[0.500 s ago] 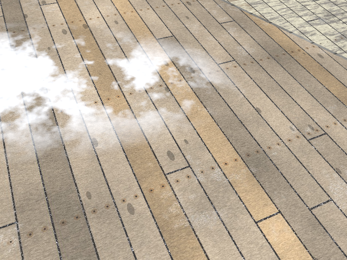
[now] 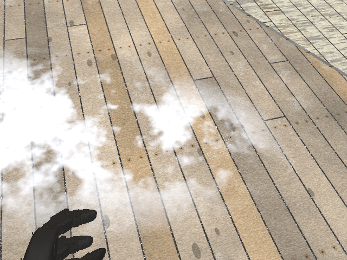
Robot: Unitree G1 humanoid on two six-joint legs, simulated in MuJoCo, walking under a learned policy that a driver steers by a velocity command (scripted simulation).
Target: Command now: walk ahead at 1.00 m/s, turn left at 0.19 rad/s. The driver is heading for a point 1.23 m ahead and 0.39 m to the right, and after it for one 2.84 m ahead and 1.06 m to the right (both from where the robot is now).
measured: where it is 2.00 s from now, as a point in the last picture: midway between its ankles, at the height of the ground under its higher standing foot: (235, 80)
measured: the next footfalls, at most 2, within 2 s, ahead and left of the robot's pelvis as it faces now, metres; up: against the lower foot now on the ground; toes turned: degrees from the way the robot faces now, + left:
right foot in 0.08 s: +0.32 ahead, -0.13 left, +0.00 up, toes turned +1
left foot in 0.54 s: +0.76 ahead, +0.10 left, +0.00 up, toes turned -14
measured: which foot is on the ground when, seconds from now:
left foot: down 0.00-0.10, up 0.12-0.52, down 0.54-0.98, up 1.00-1.00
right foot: up 0.00-0.06, down 0.08-0.54, up 0.56-0.96, down 0.98-1.00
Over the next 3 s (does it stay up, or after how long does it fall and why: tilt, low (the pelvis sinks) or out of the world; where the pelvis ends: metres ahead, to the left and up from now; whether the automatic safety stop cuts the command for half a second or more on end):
stays up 1.78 -0.57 0.00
